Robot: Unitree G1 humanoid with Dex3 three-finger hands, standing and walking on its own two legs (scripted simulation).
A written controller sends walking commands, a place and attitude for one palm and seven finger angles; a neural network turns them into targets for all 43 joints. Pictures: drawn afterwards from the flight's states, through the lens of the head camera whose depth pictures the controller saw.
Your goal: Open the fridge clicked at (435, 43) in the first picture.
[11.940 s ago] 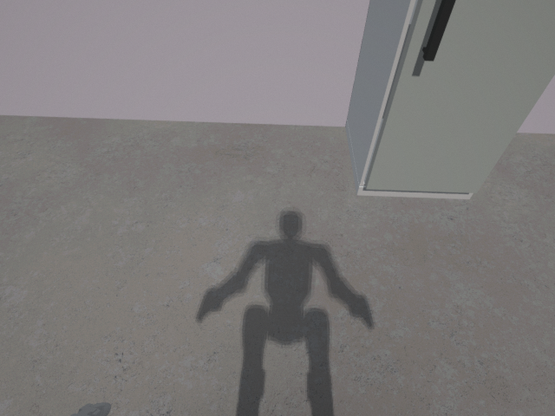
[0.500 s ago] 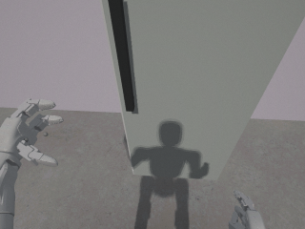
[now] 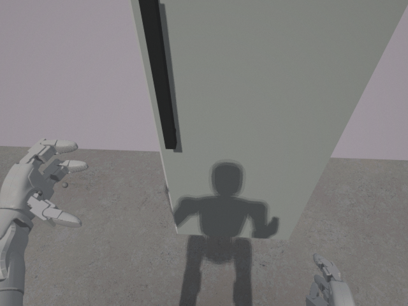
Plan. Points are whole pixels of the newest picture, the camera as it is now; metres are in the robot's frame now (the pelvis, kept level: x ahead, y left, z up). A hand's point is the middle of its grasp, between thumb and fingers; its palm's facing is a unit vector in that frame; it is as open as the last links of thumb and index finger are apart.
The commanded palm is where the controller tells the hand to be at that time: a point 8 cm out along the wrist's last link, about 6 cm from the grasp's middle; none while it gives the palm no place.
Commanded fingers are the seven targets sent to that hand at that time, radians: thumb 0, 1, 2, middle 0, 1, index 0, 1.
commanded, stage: move the hooked fingers beside the handle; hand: left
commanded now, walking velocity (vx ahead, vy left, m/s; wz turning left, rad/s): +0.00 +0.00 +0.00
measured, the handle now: (163, 77) +0.55 +0.15 +0.19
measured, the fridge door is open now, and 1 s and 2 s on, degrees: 0 0 0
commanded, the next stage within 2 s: none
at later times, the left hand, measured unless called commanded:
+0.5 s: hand (96, 157) +0.34 +0.25 +0.13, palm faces +0.05 -1.00 +0.00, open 13.9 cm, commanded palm +0.32 +0.30 +0.14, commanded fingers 0.00 -0.50 0.30 -0.30 -1.20 -0.30 -1.20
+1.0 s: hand (117, 138) +0.40 +0.23 +0.13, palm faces +0.04 -1.00 +0.01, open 14.0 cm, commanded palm +0.38 +0.28 +0.13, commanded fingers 0.00 -0.50 0.30 -0.30 -1.20 -0.30 -1.20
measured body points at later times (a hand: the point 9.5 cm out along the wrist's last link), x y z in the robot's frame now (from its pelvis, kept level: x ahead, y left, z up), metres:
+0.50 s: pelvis +0.00 +0.00 +0.00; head +0.01 -0.01 +0.45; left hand +0.33 +0.30 +0.14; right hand +0.16 -0.24 -0.08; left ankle +0.03 +0.13 -0.73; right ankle -0.01 -0.12 -0.73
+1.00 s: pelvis +0.01 +0.01 +0.00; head +0.03 +0.00 +0.44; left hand +0.40 +0.29 +0.13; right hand +0.12 -0.25 -0.11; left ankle +0.03 +0.13 -0.73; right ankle -0.01 -0.12 -0.73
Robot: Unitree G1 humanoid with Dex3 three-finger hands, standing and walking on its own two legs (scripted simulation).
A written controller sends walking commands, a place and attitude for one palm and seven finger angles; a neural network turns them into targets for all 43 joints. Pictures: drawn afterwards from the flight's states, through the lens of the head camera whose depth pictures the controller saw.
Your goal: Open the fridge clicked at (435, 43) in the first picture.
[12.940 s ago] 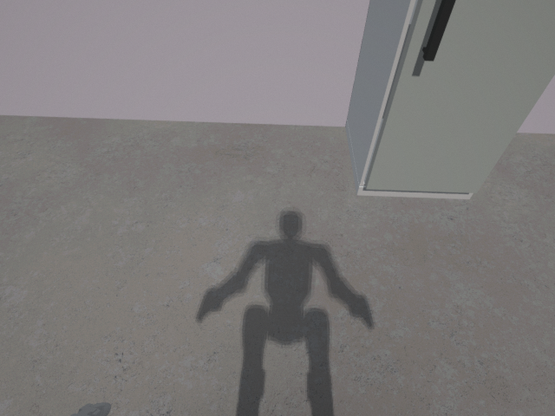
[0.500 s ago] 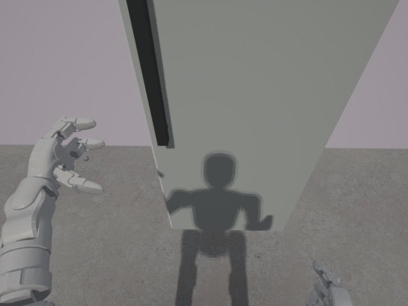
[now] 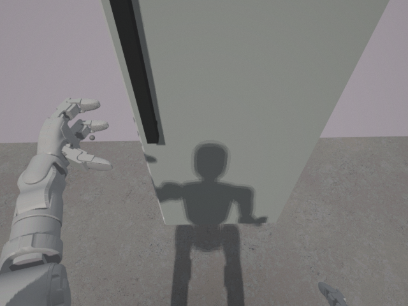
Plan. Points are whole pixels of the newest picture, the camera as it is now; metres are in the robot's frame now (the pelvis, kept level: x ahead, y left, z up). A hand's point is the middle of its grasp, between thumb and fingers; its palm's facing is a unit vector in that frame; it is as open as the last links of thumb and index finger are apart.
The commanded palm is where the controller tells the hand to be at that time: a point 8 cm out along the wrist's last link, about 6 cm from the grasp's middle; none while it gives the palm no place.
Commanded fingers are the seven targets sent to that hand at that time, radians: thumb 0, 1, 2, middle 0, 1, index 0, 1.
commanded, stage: move the hooked fingers beside the handle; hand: left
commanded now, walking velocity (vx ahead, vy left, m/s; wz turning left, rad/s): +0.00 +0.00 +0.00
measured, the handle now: (139, 66) +0.54 +0.16 +0.20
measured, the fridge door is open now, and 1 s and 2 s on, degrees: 0 0 0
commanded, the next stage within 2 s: feel for the door with the fingertips in 1.42 s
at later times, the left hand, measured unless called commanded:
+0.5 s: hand (108, 118) +0.45 +0.22 +0.13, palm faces +0.04 -1.00 +0.01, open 14.0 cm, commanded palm +0.44 +0.27 +0.13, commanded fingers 0.00 -0.50 0.30 -0.30 -1.20 -0.30 -1.20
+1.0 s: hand (113, 113) +0.48 +0.22 +0.12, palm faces +0.05 -1.00 +0.01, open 14.0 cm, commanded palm +0.45 +0.27 +0.12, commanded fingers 0.00 -0.50 0.30 -0.30 -1.20 -0.30 -1.20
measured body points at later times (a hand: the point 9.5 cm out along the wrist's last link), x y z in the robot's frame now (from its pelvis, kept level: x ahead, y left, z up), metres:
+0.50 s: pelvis -0.01 +0.00 -0.01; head +0.04 +0.00 +0.44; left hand +0.44 +0.27 +0.13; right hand +0.05 -0.27 -0.12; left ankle +0.02 +0.12 -0.73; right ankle -0.01 -0.12 -0.73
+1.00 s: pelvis +0.01 +0.01 -0.01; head +0.07 +0.01 +0.43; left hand +0.47 +0.27 +0.12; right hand +0.01 -0.26 -0.13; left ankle +0.02 +0.12 -0.73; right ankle -0.01 -0.12 -0.73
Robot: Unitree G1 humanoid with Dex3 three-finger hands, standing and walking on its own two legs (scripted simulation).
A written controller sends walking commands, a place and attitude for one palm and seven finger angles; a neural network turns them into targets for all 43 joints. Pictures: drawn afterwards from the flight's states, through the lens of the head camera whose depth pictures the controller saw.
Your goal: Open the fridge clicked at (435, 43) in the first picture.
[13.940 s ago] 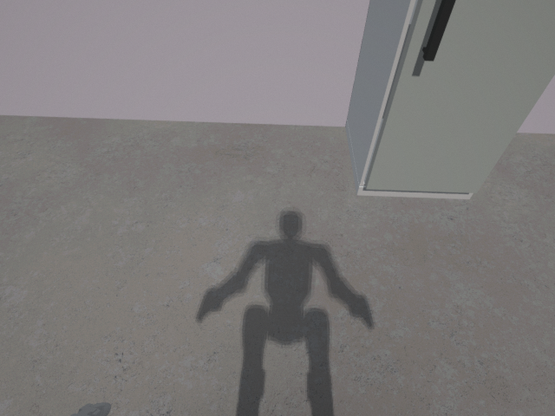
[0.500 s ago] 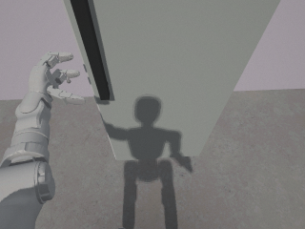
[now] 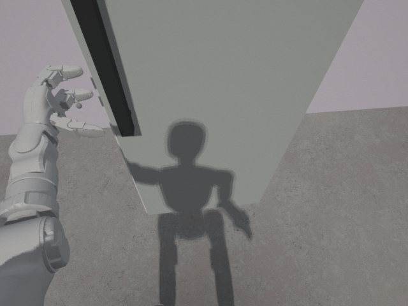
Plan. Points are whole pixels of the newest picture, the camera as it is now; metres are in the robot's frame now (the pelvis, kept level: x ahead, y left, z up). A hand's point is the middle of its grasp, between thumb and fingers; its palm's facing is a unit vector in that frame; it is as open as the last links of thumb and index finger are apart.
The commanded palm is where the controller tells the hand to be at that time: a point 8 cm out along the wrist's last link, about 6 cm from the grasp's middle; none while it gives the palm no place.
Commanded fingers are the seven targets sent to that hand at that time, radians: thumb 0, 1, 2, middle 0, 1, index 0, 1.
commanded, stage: move the hooked fingers beside the handle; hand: left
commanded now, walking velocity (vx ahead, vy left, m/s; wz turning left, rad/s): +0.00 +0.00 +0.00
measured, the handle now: (104, 49) +0.52 +0.17 +0.21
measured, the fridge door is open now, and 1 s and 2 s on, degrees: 0 0 0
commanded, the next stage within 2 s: feel for the door with the fingertips in 0.42 s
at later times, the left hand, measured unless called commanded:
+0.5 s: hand (77, 107) +0.46 +0.23 +0.13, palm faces +0.09 -1.00 +0.01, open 14.0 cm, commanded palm +0.43 +0.27 +0.14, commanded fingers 0.00 -0.50 0.30 -0.30 -1.20 -0.30 -1.20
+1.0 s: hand (102, 106) +0.46 +0.18 +0.13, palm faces +0.09 -1.00 +0.01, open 14.0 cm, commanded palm +0.43 +0.24 +0.14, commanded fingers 0.00 -0.50 0.30 -0.30 -1.20 -0.30 -1.20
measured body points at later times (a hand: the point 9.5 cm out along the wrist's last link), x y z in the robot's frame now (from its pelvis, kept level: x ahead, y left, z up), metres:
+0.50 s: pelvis +0.00 +0.00 +0.00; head +0.06 +0.01 +0.44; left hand +0.44 +0.28 +0.14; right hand +0.06 -0.27 -0.11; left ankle +0.01 +0.12 -0.71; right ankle -0.02 -0.13 -0.71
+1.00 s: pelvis -0.01 +0.00 +0.00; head +0.04 +0.00 +0.45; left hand +0.45 +0.24 +0.14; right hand +0.04 -0.26 -0.12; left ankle +0.01 +0.12 -0.71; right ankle -0.02 -0.13 -0.71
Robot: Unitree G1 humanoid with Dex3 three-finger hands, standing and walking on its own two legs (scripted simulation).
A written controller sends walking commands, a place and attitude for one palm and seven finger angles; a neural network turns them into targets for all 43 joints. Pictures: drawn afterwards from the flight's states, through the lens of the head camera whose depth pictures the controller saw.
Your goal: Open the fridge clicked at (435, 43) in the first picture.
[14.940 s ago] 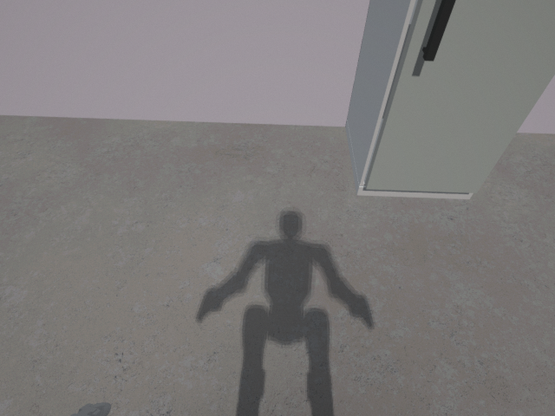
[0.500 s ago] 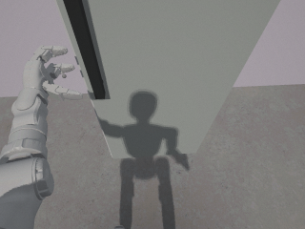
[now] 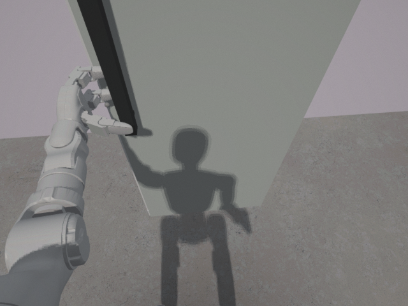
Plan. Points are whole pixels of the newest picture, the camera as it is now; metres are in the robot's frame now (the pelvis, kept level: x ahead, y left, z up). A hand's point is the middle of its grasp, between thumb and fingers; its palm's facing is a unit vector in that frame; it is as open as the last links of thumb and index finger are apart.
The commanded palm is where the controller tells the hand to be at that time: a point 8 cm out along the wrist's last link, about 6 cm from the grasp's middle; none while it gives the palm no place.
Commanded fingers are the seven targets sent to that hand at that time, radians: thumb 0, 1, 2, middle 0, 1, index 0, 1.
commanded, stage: feel for the door with the fingertips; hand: left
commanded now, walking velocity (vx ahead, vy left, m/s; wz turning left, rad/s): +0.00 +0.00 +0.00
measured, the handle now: (109, 50) +0.54 +0.16 +0.21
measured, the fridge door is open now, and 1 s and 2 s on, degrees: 0 0 0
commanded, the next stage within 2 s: slide the fingers in behind the handle in 0.48 s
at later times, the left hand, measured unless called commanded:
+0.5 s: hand (103, 96) +0.49 +0.19 +0.14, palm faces +0.07 -1.00 +0.02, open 13.9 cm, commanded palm +0.47 +0.24 +0.14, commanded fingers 0.00 -0.50 0.30 -0.30 -1.20 -0.30 -1.20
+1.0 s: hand (105, 100) +0.48 +0.18 +0.14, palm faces +0.07 -1.00 +0.02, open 13.9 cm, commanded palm +0.46 +0.23 +0.14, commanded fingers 0.00 -0.50 0.30 -0.30 -1.20 -0.30 -1.20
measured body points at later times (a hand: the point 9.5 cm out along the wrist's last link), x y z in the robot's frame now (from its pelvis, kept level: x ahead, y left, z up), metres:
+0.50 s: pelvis +0.00 +0.00 +0.00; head +0.07 +0.01 +0.44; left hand +0.48 +0.24 +0.14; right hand +0.01 -0.28 -0.12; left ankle +0.02 +0.12 -0.71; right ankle -0.01 -0.13 -0.71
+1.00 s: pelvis +0.00 +0.00 +0.00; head +0.06 +0.00 +0.44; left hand +0.47 +0.24 +0.14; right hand +0.03 -0.27 -0.12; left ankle +0.02 +0.12 -0.71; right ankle -0.01 -0.13 -0.71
